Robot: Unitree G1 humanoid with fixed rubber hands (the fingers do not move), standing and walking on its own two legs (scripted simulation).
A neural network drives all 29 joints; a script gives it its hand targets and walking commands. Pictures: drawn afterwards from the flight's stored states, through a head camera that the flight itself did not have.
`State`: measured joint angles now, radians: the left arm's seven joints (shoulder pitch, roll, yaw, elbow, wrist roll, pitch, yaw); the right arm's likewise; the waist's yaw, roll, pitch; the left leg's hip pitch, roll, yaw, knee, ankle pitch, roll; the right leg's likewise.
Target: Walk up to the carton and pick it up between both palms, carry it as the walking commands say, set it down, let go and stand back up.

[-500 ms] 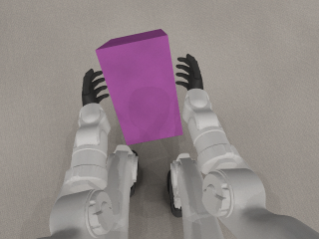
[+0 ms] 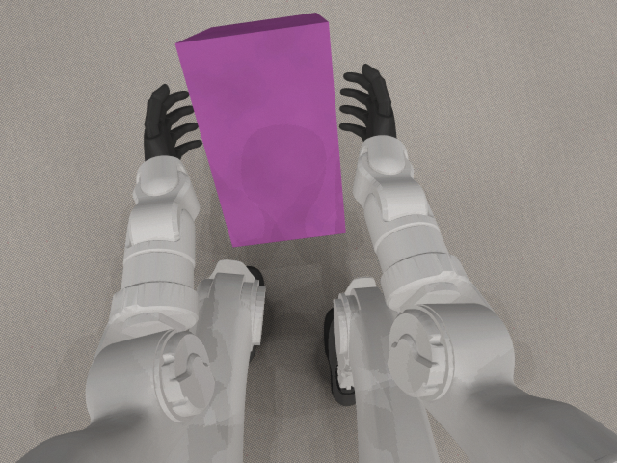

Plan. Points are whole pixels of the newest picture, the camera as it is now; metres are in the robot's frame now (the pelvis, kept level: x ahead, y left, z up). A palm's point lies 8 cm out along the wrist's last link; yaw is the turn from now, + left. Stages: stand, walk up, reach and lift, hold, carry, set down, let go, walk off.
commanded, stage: set down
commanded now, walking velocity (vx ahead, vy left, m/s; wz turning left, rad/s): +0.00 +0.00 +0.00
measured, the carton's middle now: (275, 126) +0.53 +0.06 -0.26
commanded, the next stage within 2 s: none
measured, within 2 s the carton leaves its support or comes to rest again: neither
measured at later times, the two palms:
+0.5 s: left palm (179, 135) +0.49 +0.19 -0.19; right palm (367, 124) +0.52 -0.06 -0.18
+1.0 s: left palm (186, 109) +0.53 +0.19 -0.22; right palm (373, 103) +0.56 -0.08 -0.21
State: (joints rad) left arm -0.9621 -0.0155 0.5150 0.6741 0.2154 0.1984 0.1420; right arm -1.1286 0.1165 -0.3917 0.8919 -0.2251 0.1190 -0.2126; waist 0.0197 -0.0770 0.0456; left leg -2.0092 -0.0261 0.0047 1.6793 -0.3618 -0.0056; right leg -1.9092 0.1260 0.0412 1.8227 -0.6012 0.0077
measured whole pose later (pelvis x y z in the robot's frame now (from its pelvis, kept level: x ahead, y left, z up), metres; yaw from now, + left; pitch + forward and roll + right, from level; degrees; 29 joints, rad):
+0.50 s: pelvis +0.00 +0.00 -0.06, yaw +1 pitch +41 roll +2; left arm -1.15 0.06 0.50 0.69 0.22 0.22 0.10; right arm -1.30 0.05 -0.39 0.89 -0.19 0.16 -0.21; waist 0.02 -0.08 0.14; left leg -2.19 -0.03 0.02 1.85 -0.37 -0.01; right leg -2.09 0.14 0.04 2.01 -0.63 0.02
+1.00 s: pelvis +0.01 +0.00 -0.08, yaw +0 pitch +43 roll +2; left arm -1.30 0.11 0.59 0.75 0.26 0.20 -0.03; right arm -1.42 -0.01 -0.47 0.91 -0.25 0.16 -0.11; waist 0.02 -0.09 0.18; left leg -2.26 -0.03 0.02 1.92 -0.41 -0.01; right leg -2.16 0.15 0.04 2.08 -0.67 0.02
